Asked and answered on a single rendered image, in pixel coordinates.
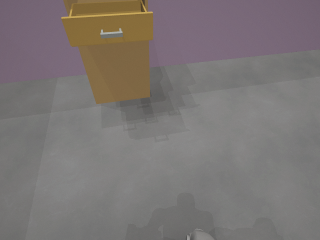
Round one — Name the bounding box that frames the drawer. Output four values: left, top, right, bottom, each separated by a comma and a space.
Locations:
61, 0, 153, 47

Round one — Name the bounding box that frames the cabinet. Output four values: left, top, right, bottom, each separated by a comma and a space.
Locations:
63, 0, 150, 104

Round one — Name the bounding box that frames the handle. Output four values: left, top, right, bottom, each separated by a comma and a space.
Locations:
100, 28, 123, 39

